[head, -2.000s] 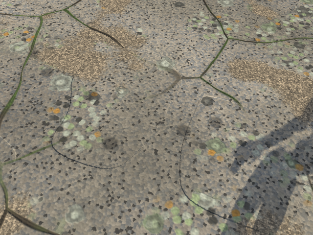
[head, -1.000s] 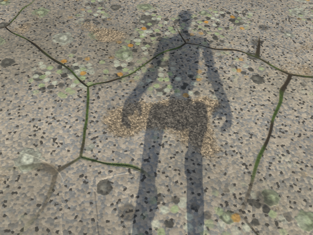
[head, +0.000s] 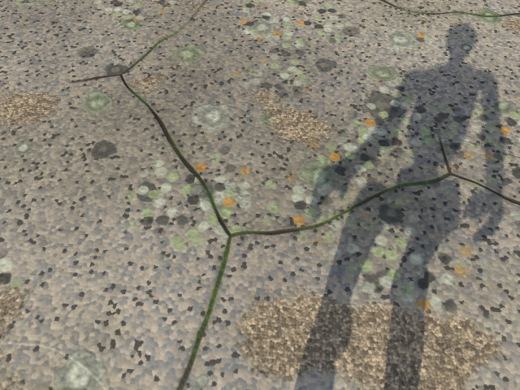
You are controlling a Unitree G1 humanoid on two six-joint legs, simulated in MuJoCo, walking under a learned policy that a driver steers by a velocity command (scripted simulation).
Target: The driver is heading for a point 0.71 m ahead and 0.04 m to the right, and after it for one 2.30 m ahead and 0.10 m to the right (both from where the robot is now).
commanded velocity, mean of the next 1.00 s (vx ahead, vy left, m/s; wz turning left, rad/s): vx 0.50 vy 0.00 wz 0.17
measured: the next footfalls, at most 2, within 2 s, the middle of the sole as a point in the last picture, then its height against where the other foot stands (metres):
right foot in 0.34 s outside the picture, level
left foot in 0.84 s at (207, 349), level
